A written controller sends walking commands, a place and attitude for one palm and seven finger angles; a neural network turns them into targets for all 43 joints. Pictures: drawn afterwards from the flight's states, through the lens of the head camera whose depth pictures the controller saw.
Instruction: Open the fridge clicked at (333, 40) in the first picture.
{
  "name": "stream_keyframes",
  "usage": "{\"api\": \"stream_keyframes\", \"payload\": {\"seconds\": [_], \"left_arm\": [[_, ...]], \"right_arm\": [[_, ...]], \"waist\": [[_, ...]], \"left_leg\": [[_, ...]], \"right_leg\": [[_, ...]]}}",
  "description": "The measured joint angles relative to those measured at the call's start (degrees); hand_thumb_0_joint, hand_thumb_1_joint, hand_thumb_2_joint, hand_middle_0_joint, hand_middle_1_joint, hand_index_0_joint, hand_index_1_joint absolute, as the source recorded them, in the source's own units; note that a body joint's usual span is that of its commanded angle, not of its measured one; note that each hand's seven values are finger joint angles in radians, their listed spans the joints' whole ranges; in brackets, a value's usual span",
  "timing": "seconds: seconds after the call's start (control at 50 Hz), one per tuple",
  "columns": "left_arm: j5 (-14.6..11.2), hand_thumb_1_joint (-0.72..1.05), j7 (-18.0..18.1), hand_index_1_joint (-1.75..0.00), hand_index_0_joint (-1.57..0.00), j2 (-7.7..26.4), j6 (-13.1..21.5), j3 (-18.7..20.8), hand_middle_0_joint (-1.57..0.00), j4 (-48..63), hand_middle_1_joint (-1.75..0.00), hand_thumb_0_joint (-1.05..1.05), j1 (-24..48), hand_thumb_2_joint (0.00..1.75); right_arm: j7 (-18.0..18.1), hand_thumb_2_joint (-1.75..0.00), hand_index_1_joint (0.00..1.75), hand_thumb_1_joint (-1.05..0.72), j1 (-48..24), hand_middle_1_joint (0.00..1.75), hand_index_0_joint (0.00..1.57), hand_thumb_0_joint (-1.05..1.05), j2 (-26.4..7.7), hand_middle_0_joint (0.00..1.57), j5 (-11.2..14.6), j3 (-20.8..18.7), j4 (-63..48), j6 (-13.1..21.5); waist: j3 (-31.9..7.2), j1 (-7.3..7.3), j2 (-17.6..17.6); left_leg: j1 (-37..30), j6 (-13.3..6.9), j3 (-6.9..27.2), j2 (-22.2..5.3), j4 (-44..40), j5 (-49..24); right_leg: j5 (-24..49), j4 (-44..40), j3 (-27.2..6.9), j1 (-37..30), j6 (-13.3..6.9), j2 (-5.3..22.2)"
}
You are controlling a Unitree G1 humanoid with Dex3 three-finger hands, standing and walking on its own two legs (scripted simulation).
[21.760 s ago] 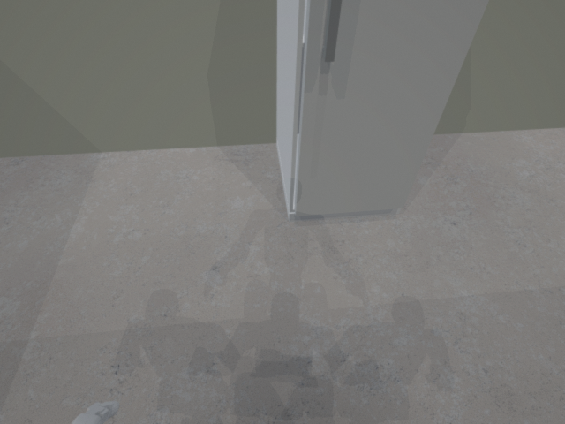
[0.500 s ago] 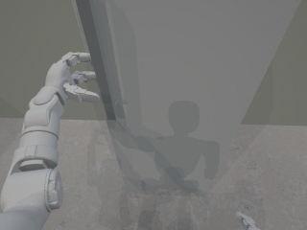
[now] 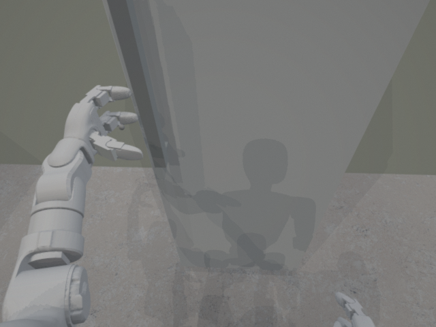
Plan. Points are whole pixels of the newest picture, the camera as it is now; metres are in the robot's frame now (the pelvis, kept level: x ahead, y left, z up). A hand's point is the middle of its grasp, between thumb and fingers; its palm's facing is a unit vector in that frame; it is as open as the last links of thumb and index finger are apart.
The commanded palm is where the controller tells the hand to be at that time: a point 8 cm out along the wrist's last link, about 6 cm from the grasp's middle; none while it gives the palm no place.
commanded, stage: move the hooked fingers beside the handle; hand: left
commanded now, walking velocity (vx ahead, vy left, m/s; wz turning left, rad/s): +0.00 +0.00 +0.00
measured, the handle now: (144, 75) +0.47 +0.16 +0.25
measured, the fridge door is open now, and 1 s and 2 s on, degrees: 0 0 0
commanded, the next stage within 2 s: feel for the door with the fingertips in 0.84 s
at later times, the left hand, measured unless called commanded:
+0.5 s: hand (108, 112) +0.41 +0.22 +0.21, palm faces +0.05 -1.00 -0.01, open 14.0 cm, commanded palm +0.39 +0.26 +0.20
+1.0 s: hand (113, 120) +0.41 +0.21 +0.20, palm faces +0.03 -1.00 -0.02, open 14.0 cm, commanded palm +0.38 +0.25 +0.20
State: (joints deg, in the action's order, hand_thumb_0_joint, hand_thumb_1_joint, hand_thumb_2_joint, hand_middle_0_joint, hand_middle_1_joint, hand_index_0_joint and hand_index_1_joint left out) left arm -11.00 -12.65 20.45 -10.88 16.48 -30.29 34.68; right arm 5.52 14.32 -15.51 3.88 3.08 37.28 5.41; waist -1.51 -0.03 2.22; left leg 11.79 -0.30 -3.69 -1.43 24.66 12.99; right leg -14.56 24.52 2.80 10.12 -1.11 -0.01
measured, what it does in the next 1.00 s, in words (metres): stands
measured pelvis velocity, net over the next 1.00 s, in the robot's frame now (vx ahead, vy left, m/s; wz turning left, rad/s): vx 0.00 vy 0.01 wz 0.00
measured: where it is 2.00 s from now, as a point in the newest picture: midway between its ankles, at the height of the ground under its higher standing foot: outside the picture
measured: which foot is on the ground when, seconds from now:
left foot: down 0.00-1.00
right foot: down 0.00-1.00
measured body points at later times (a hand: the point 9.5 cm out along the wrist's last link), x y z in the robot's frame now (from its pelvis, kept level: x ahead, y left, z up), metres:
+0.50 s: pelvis +0.00 +0.00 +0.00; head -0.01 -0.01 +0.45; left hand +0.41 +0.27 +0.21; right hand +0.12 -0.25 -0.10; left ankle +0.00 +0.12 -0.74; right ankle -0.02 -0.11 -0.74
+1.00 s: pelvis +0.00 +0.01 +0.00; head +0.00 -0.01 +0.45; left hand +0.40 +0.26 +0.20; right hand +0.14 -0.24 -0.10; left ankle +0.00 +0.12 -0.74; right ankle -0.02 -0.11 -0.74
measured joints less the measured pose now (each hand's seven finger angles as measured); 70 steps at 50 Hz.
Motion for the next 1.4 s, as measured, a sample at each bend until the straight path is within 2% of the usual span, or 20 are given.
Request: {"api": "stream_keyframes", "payload": {"seconds": [0.08,0.18,0.24,0.36,0.42,0.54,0.64,0.74,0.9,1.0,1.08,1.22,1.32,1.4], "left_arm": [[0.0,-0.5,0.2,-1.2,-0.3,-0.2,2.1,-0.6,-0.3,1.3,-1.2,-0.01,2.1,0.3],[0.5,-0.5,-0.9,-1.2,-0.3,3.0,-1.9,-1.5,-0.3,-8.7,-1.2,-0.01,8.9,0.3],[0.6,-0.5,-1.3,-1.2,-0.3,3.8,-3.2,-1.5,-0.3,-12.0,-1.2,-0.01,9.5,0.3],[-0.4,-0.5,-1.7,-1.2,-0.3,1.7,2.5,1.0,-0.3,-5.8,-1.2,-0.01,4.0,0.3],[-0.2,-0.5,-1.8,-1.2,-0.3,2.5,3.6,1.9,-0.3,-5.6,-1.2,-0.01,4.4,0.3],[0.6,-0.5,-2.5,-1.2,-0.3,5.7,0.0,0.5,-0.3,-10.6,-1.2,-0.01,7.4,0.3],[-0.8,-0.5,-3.5,-1.2,-0.3,3.6,0.6,-0.2,-0.29,-8.1,-1.2,-0.01,5.4,0.3],[-0.6,-0.5,-1.8,-1.2,-0.3,1.1,2.5,0.1,-0.3,-4.0,-1.2,-0.01,4.2,0.3],[0.8,-0.5,-0.7,-1.2,-0.3,2.9,-1.1,1.0,-0.3,-7.8,-1.2,-0.01,5.8,0.3],[0.0,-0.5,-1.1,-1.2,-0.3,1.9,0.2,0.1,-0.29,-2.8,-1.2,-0.01,2.4,0.3],[-1.0,-0.5,-1.3,-1.2,-0.3,0.0,0.6,-1.9,-0.29,-0.8,-1.2,-0.01,2.9,0.3],[0.2,-0.5,1.9,-1.2,-0.3,-2.3,-2.9,-4.1,-0.3,-1.7,-1.2,-0.01,5.4,0.3],[-0.3,-0.5,3.6,-1.2,-0.3,-4.9,-2.2,-3.7,-0.3,0.5,-1.2,-0.01,4.1,0.3],[0.6,-0.5,4.4,-1.2,-0.3,-4.5,-2.4,-2.8,-0.3,-0.9,-1.2,-0.01,4.1,0.3]], "right_arm": [[0.5,-0.89,0.3,-0.91,-0.6,0.3,0.2,0.01,0.6,0.2,-0.1,0.8,1.2,0.6],[0.9,-0.89,0.3,-0.91,-1.7,0.3,0.2,0.01,0.5,0.2,0.2,1.4,2.0,-0.3],[0.7,-0.89,0.3,-0.91,-1.2,0.3,0.2,0.01,0.0,0.2,0.2,1.0,1.3,-0.4],[0.4,-0.89,0.3,-0.91,1.1,0.3,0.2,0.01,-0.1,0.2,-0.2,0.5,1.1,0.3],[0.5,-0.89,0.3,-0.91,1.7,0.3,0.2,0.01,0.2,0.2,-0.1,0.8,1.9,0.3],[0.6,-0.89,0.3,-0.91,2.1,0.3,0.2,0.01,-0.7,0.2,0.4,0.2,2.0,0.2],[0.5,-0.89,0.3,-0.91,2.2,0.3,0.2,0.01,-1.0,0.2,0.3,-0.2,1.8,0.7],[0.1,-0.89,0.3,-0.91,1.7,0.3,0.2,0.01,-0.2,0.2,0.0,0.1,1.8,1.4],[-0.1,-0.89,0.3,-0.91,0.2,0.3,0.2,0.01,0.6,0.2,-0.1,0.8,0.9,-0.1],[0.0,-0.89,0.3,-0.91,0.9,0.3,0.2,0.01,0.3,0.2,0.0,0.3,0.3,0.1],[0.2,-0.89,0.3,-0.91,0.6,0.3,0.2,0.01,0.2,0.2,0.1,0.4,1.5,0.3],[0.0,-0.89,0.3,-0.91,-1.4,0.3,0.2,0.01,0.3,0.2,-0.1,0.3,1.6,-0.1],[-0.3,-0.89,0.3,-0.91,-1.6,0.3,0.2,0.01,0.9,0.2,-0.6,0.4,1.5,-0.6],[-0.2,-0.89,0.3,-0.91,-1.5,0.3,0.2,0.01,1.6,0.2,-0.7,0.9,1.6,-1.7]], "waist": [[0.0,-0.38,-0.8],[-0.8,0.37,-0.5],[-0.8,0.72,0.1],[-0.4,0.58,-0.4],[-0.6,0.84,-1.1],[-0.7,1.2,-0.5],[-0.4,0.8,0.0],[-0.6,0.72,-0.6],[-1.2,1.07,-0.4],[-0.7,0.13,0.0],[-0.5,-0.56,-0.4],[-0.5,0.03,0.1],[-1.1,0.14,0.3],[-1.4,0.53,-0.2]], "left_leg": [[-0.6,0.2,0.6,-0.1,0.1,0.0],[0.4,0.2,1.1,0.0,0.3,-0.2],[1.5,0.0,1.0,0.1,0.3,-0.6],[0.8,0.0,0.2,0.0,0.0,-0.4],[0.3,0.1,0.2,-0.2,0.2,0.0],[1.2,-0.1,0.5,-0.1,0.8,0.2],[1.7,-0.4,0.4,0.2,0.8,0.1],[1.0,-0.4,0.1,0.2,0.7,0.3],[1.0,-0.4,-0.1,0.2,0.5,0.3],[0.5,-0.4,0.0,0.2,0.4,0.4],[0.2,-0.3,0.8,0.4,0.8,0.5],[0.7,-0.2,1.0,0.5,0.7,0.1],[-0.1,-0.1,0.4,0.3,-0.1,-0.1],[-0.9,0.2,0.2,-0.1,-0.5,0.0]], "right_leg": [[0.0,-0.4,0.6,-1.1,-0.2,-0.1],[0.3,-0.5,1.1,-0.4,-0.2,-0.1],[0.5,-0.3,1.0,0.8,-0.1,0.1],[0.4,-0.2,0.2,0.7,0.0,0.0],[0.3,-0.3,0.1,0.0,-0.1,-0.3],[0.4,-0.5,0.4,0.4,0.1,-0.2],[0.4,-0.2,0.3,1.1,0.4,0.2],[0.2,-0.2,0.0,0.5,0.4,0.2],[0.3,-0.3,-0.2,0.7,0.4,0.1],[0.2,-0.5,-0.1,0.0,0.4,0.2],[-0.1,-0.3,0.7,-0.6,0.4,0.3],[0.0,-0.2,0.9,0.0,0.3,0.4],[0.1,-0.4,0.2,-0.3,0.2,0.2],[0.0,-0.5,0.0,-0.9,-0.1,-0.2]]}}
